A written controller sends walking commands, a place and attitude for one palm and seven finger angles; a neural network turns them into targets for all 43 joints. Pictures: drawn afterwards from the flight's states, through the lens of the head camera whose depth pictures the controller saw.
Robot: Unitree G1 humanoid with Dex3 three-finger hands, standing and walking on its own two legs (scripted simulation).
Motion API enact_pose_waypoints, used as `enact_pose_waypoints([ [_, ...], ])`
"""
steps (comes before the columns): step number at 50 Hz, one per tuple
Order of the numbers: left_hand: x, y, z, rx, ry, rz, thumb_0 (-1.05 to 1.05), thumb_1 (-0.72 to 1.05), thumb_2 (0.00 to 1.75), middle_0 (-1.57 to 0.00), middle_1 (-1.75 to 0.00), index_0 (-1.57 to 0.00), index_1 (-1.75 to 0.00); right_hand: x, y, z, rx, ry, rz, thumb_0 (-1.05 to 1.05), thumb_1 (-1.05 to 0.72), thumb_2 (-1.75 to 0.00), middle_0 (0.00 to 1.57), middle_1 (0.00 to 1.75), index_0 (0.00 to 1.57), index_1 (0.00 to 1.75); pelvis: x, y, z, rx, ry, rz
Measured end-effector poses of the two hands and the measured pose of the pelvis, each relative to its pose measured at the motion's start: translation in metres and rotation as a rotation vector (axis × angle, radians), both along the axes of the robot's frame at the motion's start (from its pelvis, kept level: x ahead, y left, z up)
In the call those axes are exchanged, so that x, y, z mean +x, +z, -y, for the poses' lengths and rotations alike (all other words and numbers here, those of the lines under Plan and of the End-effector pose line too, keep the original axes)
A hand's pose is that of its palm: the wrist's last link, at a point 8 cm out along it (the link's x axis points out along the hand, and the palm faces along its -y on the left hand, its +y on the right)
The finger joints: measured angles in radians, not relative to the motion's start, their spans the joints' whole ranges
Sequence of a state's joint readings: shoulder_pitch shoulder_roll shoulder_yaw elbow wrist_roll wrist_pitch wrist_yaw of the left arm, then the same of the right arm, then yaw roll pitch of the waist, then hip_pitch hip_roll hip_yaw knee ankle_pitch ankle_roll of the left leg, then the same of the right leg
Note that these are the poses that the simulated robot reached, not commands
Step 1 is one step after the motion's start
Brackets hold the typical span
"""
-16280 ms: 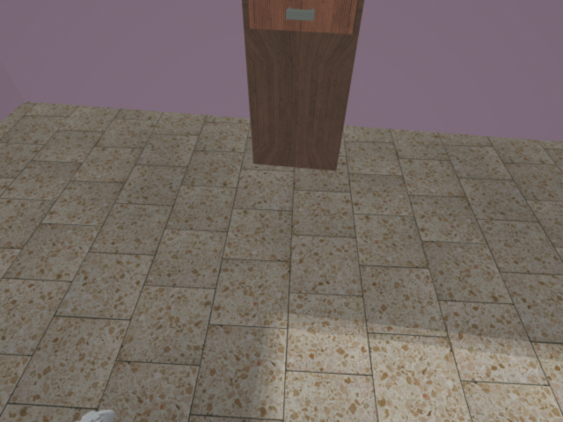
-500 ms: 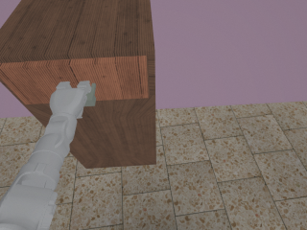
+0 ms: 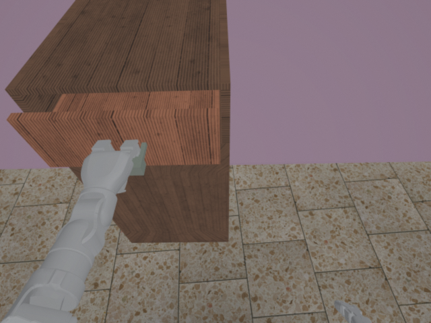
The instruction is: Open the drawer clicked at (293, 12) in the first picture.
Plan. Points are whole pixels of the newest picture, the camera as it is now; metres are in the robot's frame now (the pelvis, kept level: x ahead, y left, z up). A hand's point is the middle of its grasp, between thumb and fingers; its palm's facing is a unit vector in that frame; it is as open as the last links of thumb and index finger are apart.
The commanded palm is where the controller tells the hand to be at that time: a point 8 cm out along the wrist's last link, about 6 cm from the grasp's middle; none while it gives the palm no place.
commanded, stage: pull the drawer open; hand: left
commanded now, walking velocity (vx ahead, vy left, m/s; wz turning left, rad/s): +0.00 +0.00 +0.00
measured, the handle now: (120, 156) +0.43 +0.23 +0.05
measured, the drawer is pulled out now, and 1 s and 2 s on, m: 0.07 0.19 0.30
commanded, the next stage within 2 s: none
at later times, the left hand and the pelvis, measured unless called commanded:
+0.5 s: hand (111, 213) +0.31 +0.22 +0.02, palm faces +0.00 -0.06 -1.00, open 6.0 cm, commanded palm +0.28 +0.23 +0.09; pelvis +0.00 -0.01 +0.00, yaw +0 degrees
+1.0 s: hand (104, 240) +0.26 +0.22 +0.02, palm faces +0.00 -0.08 -1.00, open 6.0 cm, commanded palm +0.22 +0.23 +0.09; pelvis -0.01 -0.01 +0.00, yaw -1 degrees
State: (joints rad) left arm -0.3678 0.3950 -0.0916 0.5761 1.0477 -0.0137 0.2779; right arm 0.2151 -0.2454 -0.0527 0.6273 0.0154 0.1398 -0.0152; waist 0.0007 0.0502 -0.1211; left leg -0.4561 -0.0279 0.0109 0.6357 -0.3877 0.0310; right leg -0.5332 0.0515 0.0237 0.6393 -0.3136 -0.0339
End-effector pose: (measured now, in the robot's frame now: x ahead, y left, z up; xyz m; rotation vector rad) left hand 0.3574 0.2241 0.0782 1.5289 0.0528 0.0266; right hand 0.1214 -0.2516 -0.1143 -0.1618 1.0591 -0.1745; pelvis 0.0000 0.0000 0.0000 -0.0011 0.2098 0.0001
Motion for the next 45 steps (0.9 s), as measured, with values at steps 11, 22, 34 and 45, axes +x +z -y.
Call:
enact_pose_waypoints([
  [11,-0.028,0.0,0.001,-0.005,0.004,0.003,0.01,0.64,0.8,-0.3,-1.35,-0.39,-1.34,0.015,0.003,-0.002,0.007,0.027,0.043,0.01,-0.9,-0.9,0.2,0.3,0.2,0.3,0.0,0.001,0.004,0.005,-0.001,0.024],
  [22,-0.062,0.0,0.002,-0.017,0.007,0.01,0.02,0.64,0.8,-0.29,-1.35,-0.4,-1.33,0.028,0.008,-0.004,0.013,0.046,0.099,0.01,-0.9,-0.9,0.2,0.3,0.2,0.3,-0.002,0.002,0.006,0.009,-0.009,0.05],
  [34,-0.088,0.0,0.003,-0.022,0.011,0.012,0.02,0.64,0.8,-0.29,-1.35,-0.41,-1.33,0.042,0.015,-0.008,0.015,0.072,0.161,0.01,-0.9,-0.9,0.2,0.3,0.2,0.3,-0.008,0.003,0.01,0.014,-0.012,0.075],
  [45,-0.113,0.0,0.004,-0.032,0.013,0.012,0.02,0.64,0.79,-0.29,-1.35,-0.42,-1.32,0.047,0.019,-0.009,0.018,0.085,0.196,0.02,-0.9,-0.9,0.2,0.3,0.2,0.3,-0.01,0.003,0.011,0.015,-0.019,0.089],
])
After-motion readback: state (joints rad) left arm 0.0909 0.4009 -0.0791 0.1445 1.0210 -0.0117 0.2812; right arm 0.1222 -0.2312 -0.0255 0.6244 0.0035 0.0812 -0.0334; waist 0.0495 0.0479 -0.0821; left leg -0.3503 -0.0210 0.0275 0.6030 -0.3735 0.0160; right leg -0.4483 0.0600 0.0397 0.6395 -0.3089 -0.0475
